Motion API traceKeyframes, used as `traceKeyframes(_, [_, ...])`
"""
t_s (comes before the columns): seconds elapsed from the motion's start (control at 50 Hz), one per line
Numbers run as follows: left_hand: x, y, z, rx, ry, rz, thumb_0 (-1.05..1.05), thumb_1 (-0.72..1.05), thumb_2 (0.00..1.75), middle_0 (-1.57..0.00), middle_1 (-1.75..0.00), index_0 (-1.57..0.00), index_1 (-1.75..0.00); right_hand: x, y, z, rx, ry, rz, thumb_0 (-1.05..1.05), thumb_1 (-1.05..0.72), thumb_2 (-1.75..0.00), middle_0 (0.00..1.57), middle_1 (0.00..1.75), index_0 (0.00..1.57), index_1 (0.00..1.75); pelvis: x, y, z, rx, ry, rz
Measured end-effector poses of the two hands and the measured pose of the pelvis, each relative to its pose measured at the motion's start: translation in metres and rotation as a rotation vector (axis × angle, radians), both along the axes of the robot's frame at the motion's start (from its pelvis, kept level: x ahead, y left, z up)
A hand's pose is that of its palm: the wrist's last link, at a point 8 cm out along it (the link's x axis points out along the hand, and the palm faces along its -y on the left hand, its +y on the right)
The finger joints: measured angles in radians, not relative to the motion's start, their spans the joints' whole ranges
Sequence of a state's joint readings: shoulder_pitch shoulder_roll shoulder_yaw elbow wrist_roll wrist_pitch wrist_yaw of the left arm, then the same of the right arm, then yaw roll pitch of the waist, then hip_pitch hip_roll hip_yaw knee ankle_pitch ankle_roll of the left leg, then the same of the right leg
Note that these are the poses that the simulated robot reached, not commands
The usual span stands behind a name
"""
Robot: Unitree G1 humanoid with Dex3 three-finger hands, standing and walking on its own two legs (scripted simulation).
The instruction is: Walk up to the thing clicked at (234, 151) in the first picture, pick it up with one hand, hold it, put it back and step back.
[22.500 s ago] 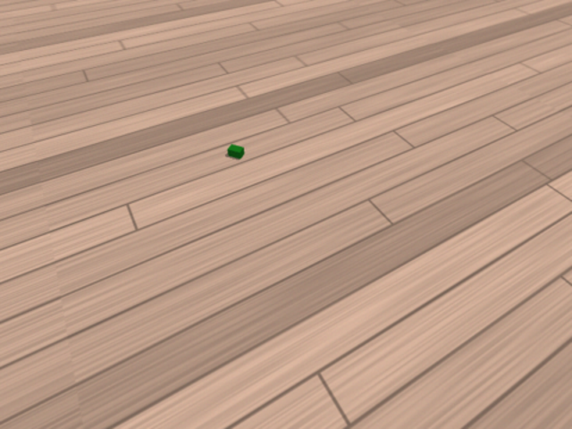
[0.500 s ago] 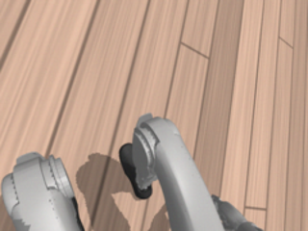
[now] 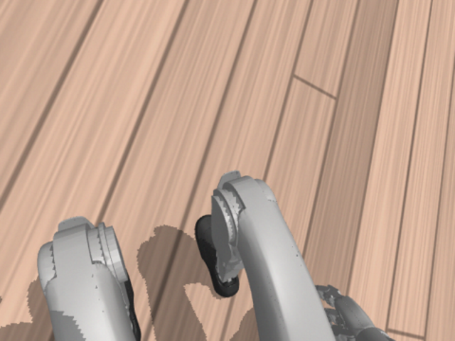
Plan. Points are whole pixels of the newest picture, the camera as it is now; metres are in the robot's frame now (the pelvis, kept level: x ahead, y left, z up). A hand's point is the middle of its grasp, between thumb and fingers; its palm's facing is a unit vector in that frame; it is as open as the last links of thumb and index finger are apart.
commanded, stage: lift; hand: left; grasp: from above
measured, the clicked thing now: out of the picture +0.54 +0.33 -0.19
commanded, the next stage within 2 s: hold in 1.60 s
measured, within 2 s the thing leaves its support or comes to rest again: neither
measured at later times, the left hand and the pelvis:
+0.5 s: hand out of the picture +0.44 +0.32 -0.03, palm faces -0.45 -0.11 -0.89, open 7.6 cm; pelvis +0.00 +0.00 +0.07, yaw +5 degrees
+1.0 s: hand out of the picture +0.36 +0.29 +0.18, palm faces -0.42 -0.13 -0.90, open 7.6 cm; pelvis +0.02 +0.00 +0.25, yaw +8 degrees
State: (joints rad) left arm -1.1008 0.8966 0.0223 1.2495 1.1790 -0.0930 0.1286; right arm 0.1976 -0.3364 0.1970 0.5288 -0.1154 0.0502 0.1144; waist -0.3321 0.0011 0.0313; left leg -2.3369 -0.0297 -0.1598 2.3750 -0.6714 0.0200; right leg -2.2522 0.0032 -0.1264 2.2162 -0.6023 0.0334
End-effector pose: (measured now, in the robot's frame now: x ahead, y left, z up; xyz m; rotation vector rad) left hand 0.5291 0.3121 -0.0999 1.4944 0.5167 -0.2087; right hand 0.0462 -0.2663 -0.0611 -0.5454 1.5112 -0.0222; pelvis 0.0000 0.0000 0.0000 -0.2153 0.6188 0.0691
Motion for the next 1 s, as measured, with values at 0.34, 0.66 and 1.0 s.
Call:
traceKeyframes(0.34, [-0.047, 0.01, 0.069, -0.041, 0.01, -0.019, 0.0, 0.42, 0.08, -0.88, -0.29, -0.91, -0.23, 0.011, -0.006, 0.021, -0.007, -0.035, -0.065, 0.0, -0.9, -0.9, 0.2, 0.3, 0.21, 0.3, -0.004, 0.002, 0.039, 0.028, 0.027, 0.028])
traceKeyframes(0.66, [-0.106, 0.005, 0.189, -0.043, -0.018, -0.013, 0.0, 0.43, 0.08, -0.86, -0.32, -0.89, -0.25, 0.08, 0.015, 0.075, 0.097, -0.254, -0.075, 0.0, -0.9, -0.9, 0.2, 0.3, 0.21, 0.3, -0.001, 0.002, 0.122, 0.09, -0.016, 0.049])
traceKeyframes(1.0, [-0.161, -0.02, 0.336, -0.047, -0.017, 0.015, 0.0, 0.43, 0.07, -0.87, -0.3, -0.91, -0.23, 0.099, 0.024, 0.2, 0.149, -0.399, -0.143, 0.0, -0.9, -0.9, 0.2, 0.3, 0.21, 0.3, 0.018, 0.0, 0.253, 0.157, -0.182, 0.058])
